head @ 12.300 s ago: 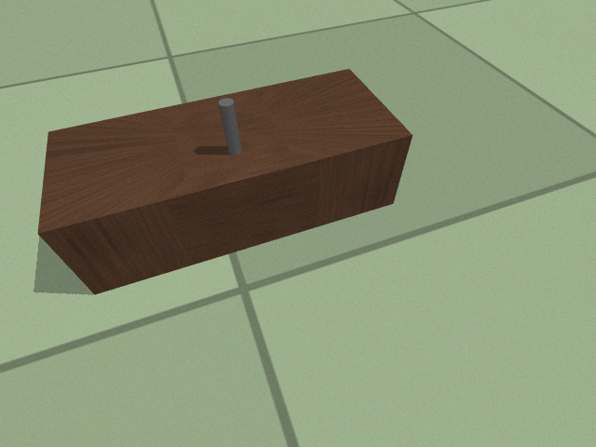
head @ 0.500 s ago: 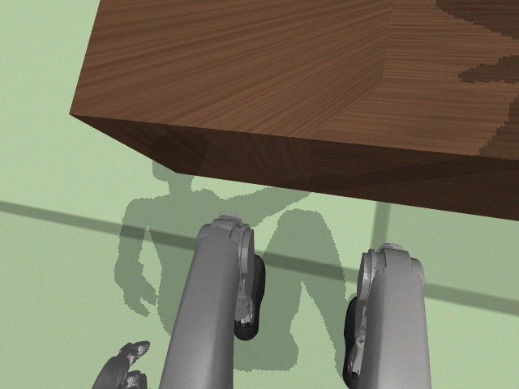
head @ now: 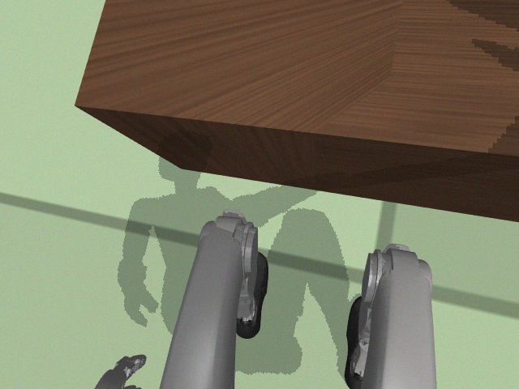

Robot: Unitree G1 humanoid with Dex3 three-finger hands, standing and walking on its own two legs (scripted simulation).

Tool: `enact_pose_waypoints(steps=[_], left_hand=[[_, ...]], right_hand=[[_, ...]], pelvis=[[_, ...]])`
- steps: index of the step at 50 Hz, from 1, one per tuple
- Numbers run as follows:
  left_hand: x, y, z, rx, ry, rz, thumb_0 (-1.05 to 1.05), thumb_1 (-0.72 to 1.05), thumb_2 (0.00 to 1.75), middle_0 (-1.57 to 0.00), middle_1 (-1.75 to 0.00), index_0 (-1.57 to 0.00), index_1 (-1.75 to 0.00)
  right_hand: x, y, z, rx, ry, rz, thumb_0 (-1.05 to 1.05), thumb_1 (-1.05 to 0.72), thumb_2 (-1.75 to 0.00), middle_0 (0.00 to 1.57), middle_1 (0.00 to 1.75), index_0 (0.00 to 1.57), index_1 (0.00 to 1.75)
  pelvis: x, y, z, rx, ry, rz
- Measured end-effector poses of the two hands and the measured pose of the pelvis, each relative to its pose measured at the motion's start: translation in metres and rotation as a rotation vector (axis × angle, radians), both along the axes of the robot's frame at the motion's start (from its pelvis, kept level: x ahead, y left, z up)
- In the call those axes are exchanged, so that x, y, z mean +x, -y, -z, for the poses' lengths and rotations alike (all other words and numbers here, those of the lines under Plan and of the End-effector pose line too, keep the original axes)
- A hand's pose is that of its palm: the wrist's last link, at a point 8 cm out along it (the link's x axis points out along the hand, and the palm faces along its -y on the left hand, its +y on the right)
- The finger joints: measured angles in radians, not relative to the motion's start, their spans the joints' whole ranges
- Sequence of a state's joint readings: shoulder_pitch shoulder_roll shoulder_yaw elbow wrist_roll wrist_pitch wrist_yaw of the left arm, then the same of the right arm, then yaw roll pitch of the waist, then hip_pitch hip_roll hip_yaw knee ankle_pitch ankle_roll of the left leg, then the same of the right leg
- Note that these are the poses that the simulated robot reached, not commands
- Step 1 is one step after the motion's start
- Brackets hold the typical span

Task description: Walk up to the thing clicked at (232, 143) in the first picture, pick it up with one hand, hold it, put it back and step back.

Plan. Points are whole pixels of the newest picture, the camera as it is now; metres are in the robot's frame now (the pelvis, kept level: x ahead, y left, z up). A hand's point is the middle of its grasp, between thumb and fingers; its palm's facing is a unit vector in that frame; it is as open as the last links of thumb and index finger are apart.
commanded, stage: close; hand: right
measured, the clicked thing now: out of the picture +0.59 -0.27 +0.08
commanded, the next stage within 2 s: settle in 0.12 s
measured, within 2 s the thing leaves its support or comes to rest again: leaves its support in 0.46 s
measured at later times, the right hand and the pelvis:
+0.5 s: hand out of the picture +0.57 -0.26 +0.04, palm faces +0.29 +0.96 -0.03, open 7.2 cm; pelvis +0.00 +0.00 +0.01, yaw -1 degrees
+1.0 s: hand out of the picture +0.58 -0.26 +0.12, palm faces +0.30 +0.95 -0.02, open 7.2 cm; pelvis +0.01 +0.00 +0.08, yaw +0 degrees
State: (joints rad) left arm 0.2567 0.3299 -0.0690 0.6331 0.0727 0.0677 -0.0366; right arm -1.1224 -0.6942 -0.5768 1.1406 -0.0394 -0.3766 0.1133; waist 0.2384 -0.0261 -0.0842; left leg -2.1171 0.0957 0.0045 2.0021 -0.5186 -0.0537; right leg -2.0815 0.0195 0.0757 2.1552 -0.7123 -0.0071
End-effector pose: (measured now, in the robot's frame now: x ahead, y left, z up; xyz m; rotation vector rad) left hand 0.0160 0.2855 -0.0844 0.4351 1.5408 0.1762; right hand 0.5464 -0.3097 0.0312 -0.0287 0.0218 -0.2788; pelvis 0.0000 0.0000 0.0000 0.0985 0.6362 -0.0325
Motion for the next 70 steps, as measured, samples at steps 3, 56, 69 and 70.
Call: enact_pose_waypoints(steps=[3, 56, 69, 70], left_hand=[[0.004, 0.0, 0.0, 0.0, 0.006, 0.003, 0.0, 0.89, 0.91, -0.21, -0.3, -0.21, -0.3], [0.03, 0.005, -0.079, -0.008, 0.093, -0.02, 0.0, 0.88, 0.9, -0.23, -0.31, -0.21, -0.31], [0.034, 0.007, -0.098, -0.015, 0.095, -0.035, 0.0, 0.88, 0.91, -0.22, -0.3, -0.21, -0.31], [0.034, 0.007, -0.1, -0.016, 0.095, -0.036, 0.0, 0.87, 0.91, -0.22, -0.3, -0.21, -0.31]], right_hand=[[-0.001, 0.0, -0.001, -0.004, 0.004, 0.001, -0.01, 0.11, -0.53, 0.9, 0.73, 0.89, 0.73], [0.007, -0.012, -0.1, 0.005, 0.003, 0.027, -0.01, 0.11, -1.16, 0.87, 1.19, 0.88, 1.2], [0.016, -0.013, -0.122, 0.007, -0.002, 0.039, -0.01, 0.1, -1.16, 0.85, 1.21, 0.87, 1.22], [0.016, -0.013, -0.123, 0.008, -0.004, 0.039, -0.01, 0.1, -1.16, 0.85, 1.21, 0.87, 1.22]], pelvis=[[0.001, 0.0, -0.001, -0.001, -0.003, 0.001], [0.015, -0.001, -0.087, -0.017, 0.008, -0.011], [0.023, -0.002, -0.108, -0.018, 0.009, -0.016], [0.024, -0.002, -0.11, -0.017, 0.009, -0.017]])
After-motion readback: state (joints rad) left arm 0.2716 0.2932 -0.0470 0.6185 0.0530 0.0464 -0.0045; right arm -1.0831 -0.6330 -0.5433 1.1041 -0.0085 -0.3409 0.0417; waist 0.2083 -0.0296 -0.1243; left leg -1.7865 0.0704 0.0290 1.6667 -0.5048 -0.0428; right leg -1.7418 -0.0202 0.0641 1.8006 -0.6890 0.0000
